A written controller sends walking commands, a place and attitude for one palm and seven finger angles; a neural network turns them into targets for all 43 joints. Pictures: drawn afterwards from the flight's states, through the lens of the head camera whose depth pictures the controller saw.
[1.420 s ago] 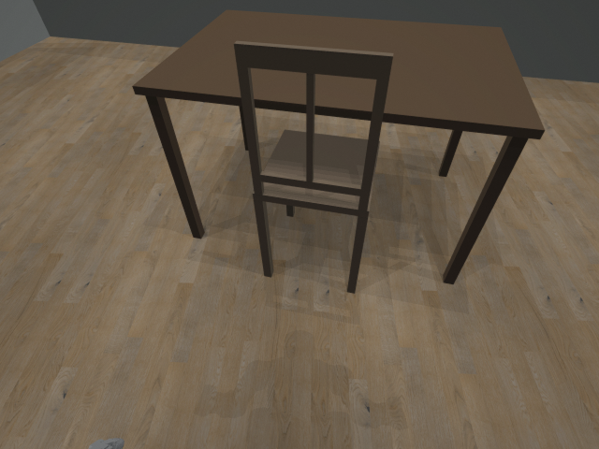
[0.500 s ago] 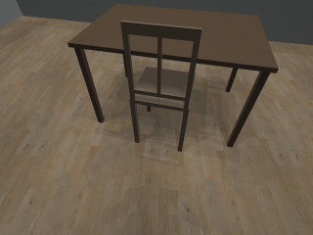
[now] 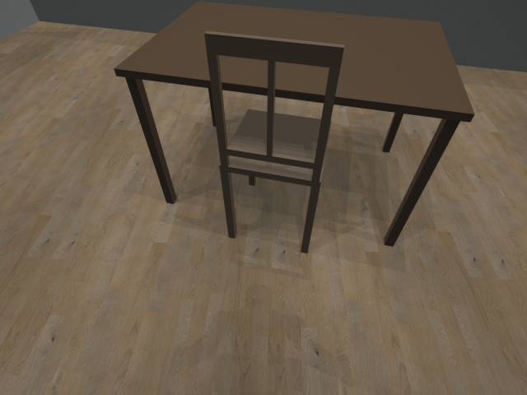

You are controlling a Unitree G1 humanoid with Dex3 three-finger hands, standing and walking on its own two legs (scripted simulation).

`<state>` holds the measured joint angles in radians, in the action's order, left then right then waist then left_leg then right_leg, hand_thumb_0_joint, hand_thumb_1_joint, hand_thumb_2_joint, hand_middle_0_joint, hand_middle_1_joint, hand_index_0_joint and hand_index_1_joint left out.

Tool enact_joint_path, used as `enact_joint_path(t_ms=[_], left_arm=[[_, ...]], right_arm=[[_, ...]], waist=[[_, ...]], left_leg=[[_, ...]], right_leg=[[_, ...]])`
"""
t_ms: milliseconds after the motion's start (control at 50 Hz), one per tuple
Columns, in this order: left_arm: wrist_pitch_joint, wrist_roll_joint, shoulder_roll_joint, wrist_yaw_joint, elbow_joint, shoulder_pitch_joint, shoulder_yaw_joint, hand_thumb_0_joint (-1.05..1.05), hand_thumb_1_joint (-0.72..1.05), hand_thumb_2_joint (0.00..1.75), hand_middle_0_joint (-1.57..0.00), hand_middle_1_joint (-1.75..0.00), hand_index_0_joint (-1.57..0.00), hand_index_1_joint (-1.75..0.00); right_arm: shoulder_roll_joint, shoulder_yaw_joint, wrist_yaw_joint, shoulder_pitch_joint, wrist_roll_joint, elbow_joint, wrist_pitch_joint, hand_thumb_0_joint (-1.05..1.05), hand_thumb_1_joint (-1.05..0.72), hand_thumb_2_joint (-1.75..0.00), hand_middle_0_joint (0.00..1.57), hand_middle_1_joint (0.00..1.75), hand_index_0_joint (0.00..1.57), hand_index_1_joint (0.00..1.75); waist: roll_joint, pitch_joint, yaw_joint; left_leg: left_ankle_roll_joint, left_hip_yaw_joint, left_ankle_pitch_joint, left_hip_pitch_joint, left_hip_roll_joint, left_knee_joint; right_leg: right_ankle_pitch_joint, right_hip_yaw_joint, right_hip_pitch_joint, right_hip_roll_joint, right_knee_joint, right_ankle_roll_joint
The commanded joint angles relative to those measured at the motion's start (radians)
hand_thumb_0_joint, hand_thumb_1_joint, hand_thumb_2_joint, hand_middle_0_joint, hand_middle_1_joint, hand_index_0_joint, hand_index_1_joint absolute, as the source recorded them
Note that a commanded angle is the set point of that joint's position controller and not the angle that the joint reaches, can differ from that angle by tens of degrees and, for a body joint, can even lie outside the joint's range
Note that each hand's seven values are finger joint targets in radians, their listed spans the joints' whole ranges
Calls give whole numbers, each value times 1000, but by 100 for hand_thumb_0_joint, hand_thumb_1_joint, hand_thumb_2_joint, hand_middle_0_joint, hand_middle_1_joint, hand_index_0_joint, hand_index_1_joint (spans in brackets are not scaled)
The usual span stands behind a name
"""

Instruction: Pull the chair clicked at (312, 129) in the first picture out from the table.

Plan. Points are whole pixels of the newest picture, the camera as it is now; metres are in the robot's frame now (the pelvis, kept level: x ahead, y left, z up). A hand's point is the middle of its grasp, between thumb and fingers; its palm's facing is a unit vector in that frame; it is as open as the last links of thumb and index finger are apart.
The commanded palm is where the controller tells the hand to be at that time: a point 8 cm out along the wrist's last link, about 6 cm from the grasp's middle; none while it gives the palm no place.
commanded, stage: look at it before walking up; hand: left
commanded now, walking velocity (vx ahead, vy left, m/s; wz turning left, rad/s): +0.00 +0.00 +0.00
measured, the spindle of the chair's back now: (270, 112) +0.91 +0.03 -0.07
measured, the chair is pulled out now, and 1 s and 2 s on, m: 0.00 0.00 0.00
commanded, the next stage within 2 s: turn to face it in 0.02 s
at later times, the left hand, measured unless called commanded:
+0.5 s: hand out of the picture +0.08 +0.24 -0.16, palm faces -0.07 -0.95 -0.32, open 7.4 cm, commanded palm none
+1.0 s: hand out of the picture +0.03 +0.18 -0.19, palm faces -0.08 -0.97 -0.23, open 7.4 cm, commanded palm none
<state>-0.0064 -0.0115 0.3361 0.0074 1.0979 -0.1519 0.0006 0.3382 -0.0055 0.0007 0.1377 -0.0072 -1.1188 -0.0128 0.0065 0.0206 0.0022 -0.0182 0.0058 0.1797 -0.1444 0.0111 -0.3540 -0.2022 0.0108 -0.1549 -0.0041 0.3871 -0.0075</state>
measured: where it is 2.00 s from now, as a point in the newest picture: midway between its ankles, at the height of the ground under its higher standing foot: (279, 382)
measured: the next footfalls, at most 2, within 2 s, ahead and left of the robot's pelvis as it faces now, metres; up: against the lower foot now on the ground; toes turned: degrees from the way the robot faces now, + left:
left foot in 1.32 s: +0.24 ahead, +0.12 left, +0.00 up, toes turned -4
right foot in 1.82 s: +0.36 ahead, -0.16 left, +0.00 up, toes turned -19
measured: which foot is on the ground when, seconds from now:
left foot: down 0.00-0.94, up 0.96-1.00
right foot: down 0.00-1.00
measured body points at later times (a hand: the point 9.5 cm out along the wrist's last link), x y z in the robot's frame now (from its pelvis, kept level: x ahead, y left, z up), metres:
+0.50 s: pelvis +0.00 +0.00 +0.00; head +0.00 +0.00 +0.45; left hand +0.08 +0.28 -0.14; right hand +0.05 -0.29 -0.14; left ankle +0.01 +0.13 -0.75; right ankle +0.01 -0.11 -0.75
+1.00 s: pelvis +0.02 -0.01 -0.02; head +0.00 -0.02 +0.43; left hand +0.04 +0.23 -0.17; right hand -0.04 -0.24 -0.19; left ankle +0.01 +0.12 -0.72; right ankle +0.00 -0.10 -0.75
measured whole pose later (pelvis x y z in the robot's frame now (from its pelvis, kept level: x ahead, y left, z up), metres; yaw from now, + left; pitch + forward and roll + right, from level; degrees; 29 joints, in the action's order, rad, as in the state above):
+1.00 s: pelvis +0.02 -0.01 -0.02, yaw -9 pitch -2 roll +0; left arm -0.02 -0.03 0.17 0.00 1.04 -0.38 -0.04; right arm 0.21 0.05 0.00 0.35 -0.02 -1.11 0.02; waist 0.04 -0.01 0.01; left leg 0.00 -0.08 0.50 -0.30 0.07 -0.82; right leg -0.34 0.00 -0.26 -0.04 0.63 -0.05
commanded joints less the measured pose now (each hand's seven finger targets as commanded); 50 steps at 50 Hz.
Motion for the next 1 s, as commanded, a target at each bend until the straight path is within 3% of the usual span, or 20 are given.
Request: enact_joint_path(t_ms=[0, 240, 340, 500, 660, 680, 700, 740, 760, 780, 820, 840, 880, 900, 920, 940, 960, 980], left_arm=[[-28, -1, 209, -18, -58, 41, -42, 0, 90, 90, -20, -30, -20, -30], [-22, -2, 220, -13, -72, 49, -52, 0, 90, 90, -20, -30, -20, -30], [-9, -3, 180, -14, -79, 22, -52, 0, 90, 90, -20, -30, -20, -30], [15, -4, 112, -18, -101, -27, -44, 0, 90, 90, -20, -30, -20, -30], [22, -6, 71, -20, -136, -67, -51, 0, 90, 90, -20, -30, -20, -30], [21, -8, 58, -21, -138, -70, -51, 0, 90, 90, -20, -30, -20, -30], [19, -7, 46, -19, -135, -88, -51, 0, 90, 90, -20, -30, -20, -30], [20, -13, 30, -9, -138, -109, -54, 0, 90, 90, -20, -30, -20, -30], [20, -16, 23, -7, -140, -120, -57, 0, 90, 90, -20, -30, -20, -30], [19, -18, 9, -4, -142, -132, -59, 0, 90, 90, -20, -30, -20, -30], [14, -20, -43, 2, -128, -171, -61, 0, 90, 90, -20, -30, -20, -30], [11, -20, -67, 5, -120, -188, -59, 0, 90, 90, -20, -30, -20, -30], [1, -23, -88, 6, -89, -270, -60, 0, 90, 90, -20, -30, -20, -30], [-11, -25, -72, 1, -70, -330, -66, 0, 90, 90, -20, -30, -20, -30], [-26, -26, 2, -13, -53, -389, -80, 0, 90, 90, -20, -30, -20, -30], [-32, -13, 46, -27, -39, -456, -89, 0, 90, 90, -20, -30, -20, -30], [-37, -8, 44, -36, -39, -443, -87, 0, 90, 90, -20, -30, -20, -30], [-46, -8, 20, -36, -41, -402, -86, 0, 90, 90, -20, -30, -20, -30]], right_arm=[[197, 38, -16, -49, -2, 59, -29, 0, -90, -90, 20, 30, 20, 30], [204, 46, -20, -36, -4, 65, -28, 0, -90, -90, 20, 30, 20, 30], [155, 44, -23, -8, -4, 76, -20, 0, -90, -90, 20, 30, 20, 30], [77, 42, -27, 48, -5, 94, -6, 0, -90, -90, 20, 30, 20, 30], [45, 58, -30, 94, -4, 111, 0, 0, -90, -90, 20, 30, 20, 30], [37, 60, -30, 105, -5, 111, -1, 0, -90, -90, 20, 30, 20, 30], [34, 59, -28, 117, -7, 104, -2, 0, -90, -90, 20, 30, 20, 30], [42, 68, -20, 132, -14, 102, -1, 0, -90, -90, 20, 30, 20, 30], [48, 74, -17, 137, -16, 100, 1, 0, -90, -90, 20, 30, 20, 30], [58, 80, -15, 145, -17, 99, 1, 0, -90, -90, 20, 30, 20, 30], [72, 90, -13, 144, -16, 99, -5, 0, -90, -90, 20, 30, 20, 30], [73, 92, -12, 138, -16, 98, -8, 0, -90, -90, 20, 30, 20, 30], [45, 91, -10, 131, -17, 94, -9, 0, -90, -90, 20, 30, 20, 30], [10, 85, -9, 126, -16, 96, -8, 0, -90, -90, 20, 30, 20, 30], [-62, 68, -6, 109, -7, 121, -8, 0, -90, -90, 20, 30, 20, 30], [-78, 62, -1, 50, -12, 159, -17, 0, -90, -90, 20, 30, 20, 30], [-56, 70, 0, 29, -15, 165, -20, 0, -90, -90, 20, 30, 20, 30], [-60, 70, 2, 49, -15, 155, -25, 0, -90, -90, 20, 30, 20, 30]], waist=[[-4, -62, -1], [-17, -42, -7], [-28, -57, -9], [-20, -26, -9], [-4, -3, -8], [-4, -10, -10], [4, -28, -6], [40, 14, 1], [48, 32, 3], [86, 54, 4], [140, 76, 17], [149, 90, 24], [74, 92, 55], [-29, 111, 81], [-275, 151, 99], [-304, 165, 115], [-203, 175, 90], [-175, 149, 62]], left_leg=[[41, 93, -114, 23, 108, 54], [36, 62, -71, 31, 113, 31], [27, 30, -53, 24, 113, -13], [21, 6, -3, -10, 119, -47], [30, 1, 75, -32, 132, -68], [34, 7, 93, -41, 136, -61], [39, 14, 174, -33, 140, -46], [58, 49, 434, -70, 154, 16], [74, 80, 512, -80, 173, 43], [93, 111, 573, -95, 199, 75], [140, 168, 623, -170, 284, 138], [149, 155, 611, -203, 301, 142], [117, 61, 589, -270, 244, 32], [80, -10, 552, -330, 162, -135], [24, -123, 479, -517, 38, -431], [28, -101, 429, -601, 25, -635], [30, -39, 363, -602, 52, -719], [33, -15, 299, -593, 69, -754]], right_leg=[[125, 110, 5, 117, -72, -22], [132, 149, -31, 110, -71, -34], [160, 176, -48, 108, -40, -34], [135, 198, -111, 87, 12, -26], [77, 208, -182, 60, 59, -28], [58, 202, -178, 55, 63, -26], [-43, 195, -170, 42, 63, -27], [-315, 173, -215, 6, 74, -32], [-362, 149, -237, -13, 104, -31], [-364, 118, -260, -31, 156, -27], [-237, 14, -207, -47, 332, -19], [-200, -29, -171, -35, 345, -15], [-188, -33, -60, -29, 233, -23], [-279, 78, -12, 7, 89, -45], [-474, 436, 39, 190, -103, -133], [-482, 656, 49, 343, -269, -211], [-442, 669, 32, 354, -280, -241], [-384, 614, 32, 327, -250, -243]])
